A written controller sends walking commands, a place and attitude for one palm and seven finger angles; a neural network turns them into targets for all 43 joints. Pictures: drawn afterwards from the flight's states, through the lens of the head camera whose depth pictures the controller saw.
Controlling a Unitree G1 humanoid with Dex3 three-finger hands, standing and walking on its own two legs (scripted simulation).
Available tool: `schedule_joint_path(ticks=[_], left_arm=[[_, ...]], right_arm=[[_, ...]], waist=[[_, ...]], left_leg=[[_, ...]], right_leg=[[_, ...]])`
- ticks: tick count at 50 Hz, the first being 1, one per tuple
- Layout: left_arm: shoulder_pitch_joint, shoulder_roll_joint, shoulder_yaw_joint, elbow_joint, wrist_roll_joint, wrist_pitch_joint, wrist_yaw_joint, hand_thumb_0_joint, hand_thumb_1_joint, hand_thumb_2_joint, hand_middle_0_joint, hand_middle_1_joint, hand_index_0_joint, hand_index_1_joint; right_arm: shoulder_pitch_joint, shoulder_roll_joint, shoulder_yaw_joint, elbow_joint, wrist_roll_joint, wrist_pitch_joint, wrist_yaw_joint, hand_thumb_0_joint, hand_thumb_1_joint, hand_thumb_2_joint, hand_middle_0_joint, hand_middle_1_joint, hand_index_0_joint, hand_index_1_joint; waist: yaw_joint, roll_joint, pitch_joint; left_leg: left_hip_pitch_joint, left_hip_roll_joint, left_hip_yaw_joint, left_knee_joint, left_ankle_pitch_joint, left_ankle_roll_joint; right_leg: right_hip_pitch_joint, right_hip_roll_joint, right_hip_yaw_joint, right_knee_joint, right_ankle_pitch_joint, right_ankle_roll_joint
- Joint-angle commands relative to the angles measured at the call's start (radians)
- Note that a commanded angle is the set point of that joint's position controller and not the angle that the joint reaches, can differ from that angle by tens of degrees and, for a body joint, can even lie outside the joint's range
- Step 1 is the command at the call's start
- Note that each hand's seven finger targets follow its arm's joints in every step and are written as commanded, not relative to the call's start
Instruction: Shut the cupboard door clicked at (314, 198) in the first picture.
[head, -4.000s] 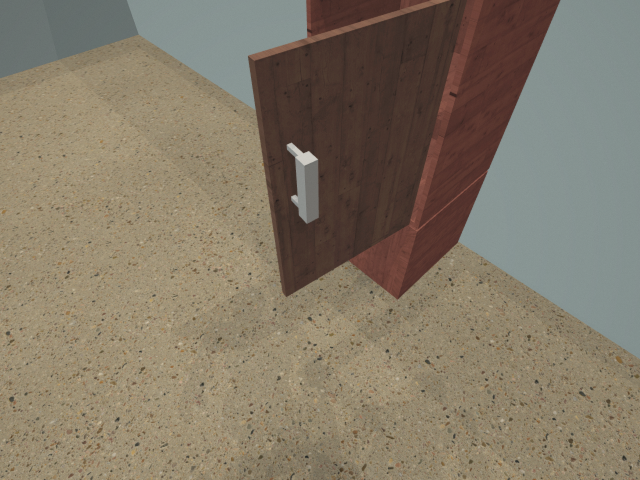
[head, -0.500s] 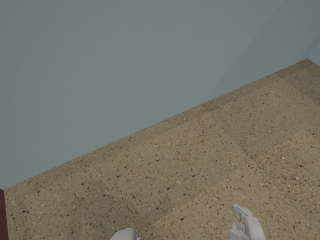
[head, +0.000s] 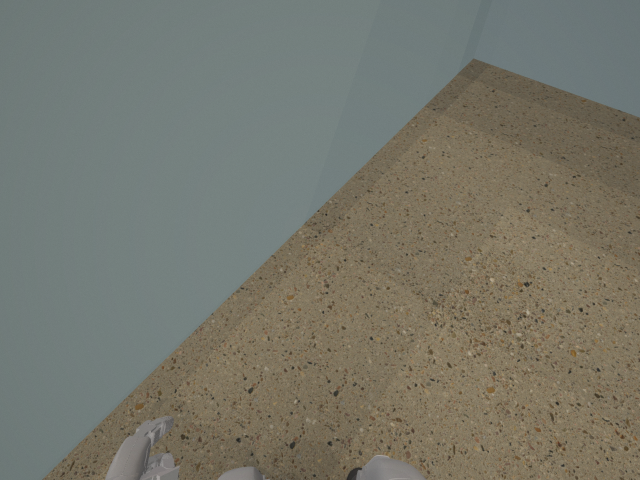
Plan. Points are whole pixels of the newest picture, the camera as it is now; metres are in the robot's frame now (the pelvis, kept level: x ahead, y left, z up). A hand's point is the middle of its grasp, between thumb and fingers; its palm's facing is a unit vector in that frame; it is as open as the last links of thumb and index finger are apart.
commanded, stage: turn to face it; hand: left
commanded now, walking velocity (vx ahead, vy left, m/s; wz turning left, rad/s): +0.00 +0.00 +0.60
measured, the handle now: out of the picture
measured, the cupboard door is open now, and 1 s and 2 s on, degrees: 82 82 82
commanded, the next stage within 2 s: none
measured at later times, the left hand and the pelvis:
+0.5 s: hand (166, 449) +0.18 +0.23 -0.15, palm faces +0.24 -0.94 -0.24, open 7.3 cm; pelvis +0.13 +0.01 +0.01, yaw +13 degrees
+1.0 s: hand out of the picture +0.09 +0.15 -0.17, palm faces +0.57 -0.79 -0.24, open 7.4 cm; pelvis +0.17 -0.04 +0.00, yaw +34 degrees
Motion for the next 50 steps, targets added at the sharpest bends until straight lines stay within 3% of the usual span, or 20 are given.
schedule_joint_path(ticks=[1,3,11,12,13,14,16,20,26,29,30,31,32,34,37,42,46,47,49,50], left_arm=[[0.098,0.082,-0.001,-0.01,0.008,-0.009,0.035,0.0,0.9,0.9,-0.2,-0.3,-0.2,-0.3],[0.08,0.065,-0.013,0.001,0.006,-0.015,0.034,0.0,0.9,0.9,-0.2,-0.3,-0.2,-0.3],[0.12,0.055,0.007,0.057,0.001,0.01,0.05,0.0,0.9,0.9,-0.2,-0.3,-0.2,-0.3],[0.138,0.047,0.008,0.054,-0.001,0.019,0.051,0.0,0.9,0.9,-0.2,-0.3,-0.2,-0.3],[0.174,0.012,0.005,0.04,-0.007,0.03,0.053,0.0,0.9,0.9,-0.2,-0.3,-0.2,-0.3],[0.153,0.001,-0.001,0.016,-0.008,0.041,0.058,0.0,0.9,0.9,-0.2,-0.3,-0.2,-0.3],[0.064,0.02,0.004,-0.012,0.005,0.051,0.051,0.0,0.9,0.9,-0.2,-0.3,-0.2,-0.3],[0.042,0.01,0.007,-0.016,0.002,0.052,0.039,0.0,0.9,0.9,-0.2,-0.3,-0.2,-0.3],[0.079,0.022,0.007,-0.033,0.001,0.066,0.04,0.0,0.9,0.9,-0.2,-0.3,-0.2,-0.3],[0.188,0.065,0.021,-0.016,0.003,0.055,0.046,0.0,0.9,0.9,-0.2,-0.3,-0.2,-0.3],[0.219,0.141,0.034,-0.021,0.016,0.046,0.053,0.0,0.9,0.9,-0.2,-0.3,-0.2,-0.3],[0.214,0.224,0.046,-0.033,0.026,0.045,0.055,0.0,0.9,0.9,-0.2,-0.3,-0.2,-0.3],[0.184,0.225,0.035,-0.053,0.021,0.044,0.056,0.0,0.9,0.9,-0.2,-0.3,-0.2,-0.3],[0.096,0.144,0.016,-0.064,0.016,0.037,0.058,0.0,0.9,0.9,-0.2,-0.3,-0.2,-0.3],[0.125,0.126,0.011,-0.065,0.018,0.028,0.058,0.0,0.9,0.9,-0.2,-0.3,-0.2,-0.3],[0.226,0.185,0.027,-0.03,0.021,0.029,0.057,0.0,0.9,0.9,-0.2,-0.3,-0.2,-0.3],[0.203,0.201,0.036,-0.035,0.011,0.028,0.048,0.0,0.9,0.9,-0.2,-0.3,-0.2,-0.3],[0.181,0.198,0.035,-0.044,0.004,0.03,0.045,0.0,0.9,0.9,-0.2,-0.3,-0.2,-0.3],[0.124,0.097,0.005,-0.123,0.002,0.041,0.04,0.0,0.9,0.9,-0.2,-0.3,-0.2,-0.3],[0.054,0.117,0.006,-0.146,0.01,0.059,0.05,0.0,0.9,0.9,-0.2,-0.3,-0.2,-0.3]], right_arm=[[0.062,-0.017,0.007,-0.054,-0.008,-0.012,0.0,0.0,-0.9,-0.9,0.2,0.3,0.2,0.3],[0.109,0.016,0.019,-0.031,-0.003,-0.001,0.003,0.0,-0.9,-0.9,0.2,0.3,0.2,0.3],[0.006,0.009,0.007,-0.047,-0.007,-0.01,0.015,0.0,-0.9,-0.9,0.2,0.3,0.2,0.3],[0.037,-0.03,-0.001,-0.043,-0.011,-0.011,0.016,0.0,-0.9,-0.9,0.2,0.3,0.2,0.3],[0.057,-0.103,-0.016,-0.055,-0.018,-0.01,0.011,0.0,-0.9,-0.9,0.2,0.3,0.2,0.3],[0.068,-0.145,-0.027,-0.065,-0.022,-0.001,-0.001,0.0,-0.9,-0.9,0.2,0.3,0.2,0.3],[0.052,-0.134,-0.025,-0.078,-0.026,0.0,-0.018,0.0,-0.9,-0.9,0.2,0.3,0.2,0.3],[-0.028,-0.143,-0.036,-0.121,-0.015,-0.008,-0.021,0.0,-0.9,-0.9,0.2,0.3,0.2,0.3],[-0.108,-0.182,-0.062,-0.161,-0.017,0.017,-0.005,0.0,-0.9,-0.9,0.2,0.3,0.2,0.3],[-0.184,-0.174,-0.07,-0.198,-0.005,0.03,0.005,0.0,-0.9,-0.9,0.2,0.3,0.2,0.3],[-0.201,-0.126,-0.065,-0.219,0.004,0.034,0.013,0.0,-0.9,-0.9,0.2,0.3,0.2,0.3],[-0.232,-0.077,-0.057,-0.249,0.003,0.032,0.021,0.0,-0.9,-0.9,0.2,0.3,0.2,0.3],[-0.238,-0.113,-0.062,-0.251,-0.006,0.035,0.028,0.0,-0.9,-0.9,0.2,0.3,0.2,0.3],[-0.227,-0.098,-0.061,-0.214,-0.005,0.051,0.032,0.0,-0.9,-0.9,0.2,0.3,0.2,0.3],[-0.235,-0.062,-0.042,-0.211,0.001,0.051,0.043,0.0,-0.9,-0.9,0.2,0.3,0.2,0.3],[-0.322,-0.049,-0.021,-0.242,0.005,0.042,0.049,0.0,-0.9,-0.9,0.2,0.3,0.2,0.3],[-0.241,-0.087,-0.028,-0.233,0.001,0.031,0.041,0.0,-0.9,-0.9,0.2,0.3,0.2,0.3],[-0.167,-0.127,-0.04,-0.216,-0.005,0.025,0.039,0.0,-0.9,-0.9,0.2,0.3,0.2,0.3],[-0.05,-0.307,-0.083,-0.197,-0.006,0.023,0.029,0.0,-0.9,-0.9,0.2,0.3,0.2,0.3],[-0.033,-0.295,-0.079,-0.188,-0.003,0.025,0.02,0.0,-0.9,-0.9,0.2,0.3,0.2,0.3]], waist=[[0.008,-0.133,-0.178],[-0.015,-0.102,-0.201],[0.024,-0.07,-0.125],[0.019,0.033,-0.152],[0.021,0.223,-0.178],[0.003,0.277,-0.162],[-0.003,0.243,-0.169],[0.025,0.087,-0.222],[0.033,0.142,-0.204],[0.087,0.076,-0.188],[0.106,-0.089,-0.175],[0.12,-0.331,-0.129],[0.108,-0.26,-0.117],[0.048,-0.259,-0.076],[0.05,-0.21,-0.118],[0.105,-0.217,-0.14],[0.052,-0.195,-0.206],[0.006,-0.137,-0.25],[-0.051,0.275,-0.296],[-0.054,0.118,-0.254]], left_leg=[[-0.124,0.028,-0.066,-0.06,0.116,0.002],[-0.048,0.004,-0.041,-0.215,0.148,0.002],[0.042,-0.035,-0.011,-0.65,0.35,0.02],[0.134,-0.005,-0.077,-0.698,0.571,0.051],[0.194,0.153,-0.3,-0.736,0.826,0.147],[0.161,0.257,-0.457,-0.82,0.832,0.238],[0.191,0.243,-0.541,-0.863,0.71,0.274],[0.226,0.151,-0.363,-0.828,0.73,0.237],[0.118,0.1,-0.379,-0.842,0.507,0.217],[-0.057,0.014,-0.355,-0.774,0.308,0.145],[-0.207,-0.083,-0.263,-0.635,0.143,0.081],[-0.285,-0.197,-0.082,-0.374,-0.096,0.016],[-0.248,-0.147,-0.119,-0.154,-0.13,0.028],[-0.257,-0.095,-0.123,0.014,-0.017,0.012],[-0.204,-0.096,-0.053,-0.147,0.017,-0.01],[-0.12,-0.119,0.025,-0.43,0.017,0.002],[0.091,-0.152,0.061,-0.685,0.184,0.031],[0.257,-0.106,0.033,-0.77,0.359,0.055],[0.485,0.33,-0.481,-0.79,1.045,0.322],[0.424,0.327,-0.449,-0.771,0.958,0.336]], right_leg=[[0.174,-0.277,0.185,-0.359,0.444,-0.101],[0.168,-0.25,0.099,-0.348,0.482,-0.092],[0.272,-0.279,-0.003,-0.173,0.405,-0.011],[0.213,-0.238,-0.033,-0.061,0.279,0.036],[0.099,-0.142,-0.073,0.061,-0.025,0.1],[0.051,-0.059,-0.037,0.202,-0.42,0.12],[-0.095,-0.057,0.088,0.443,-0.397,0.123],[-0.112,-0.058,0.114,0.41,-0.24,0.142],[0.05,-0.016,0.074,0.125,-0.213,0.14],[0.294,-0.025,0.066,-0.191,-0.02,0.127],[0.39,-0.193,0.244,-0.343,-0.101,0.077],[0.328,-0.456,0.485,-0.437,-0.071,-0.036],[0.203,-0.503,0.469,-0.422,-0.034,-0.098],[0.173,-0.378,0.293,-0.348,0.188,-0.07],[0.284,-0.318,0.1,-0.263,0.514,-0.028],[0.402,-0.354,0.056,-0.186,0.711,-0.029],[0.362,-0.34,-0.019,-0.03,0.744,0.03],[0.261,-0.333,-0.055,0.098,0.642,0.07],[-0.184,-0.126,-0.022,0.482,-0.432,0.166],[-0.214,-0.136,0.076,0.526,-0.417,0.163]])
